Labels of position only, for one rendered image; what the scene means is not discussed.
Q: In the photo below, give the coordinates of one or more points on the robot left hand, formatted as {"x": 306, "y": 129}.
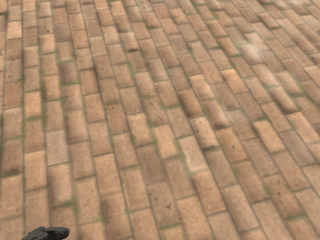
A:
{"x": 51, "y": 233}

